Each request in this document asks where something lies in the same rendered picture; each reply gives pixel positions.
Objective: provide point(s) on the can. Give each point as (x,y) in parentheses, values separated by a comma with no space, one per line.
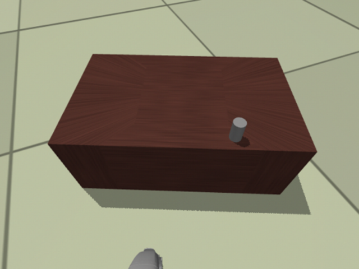
(237,129)

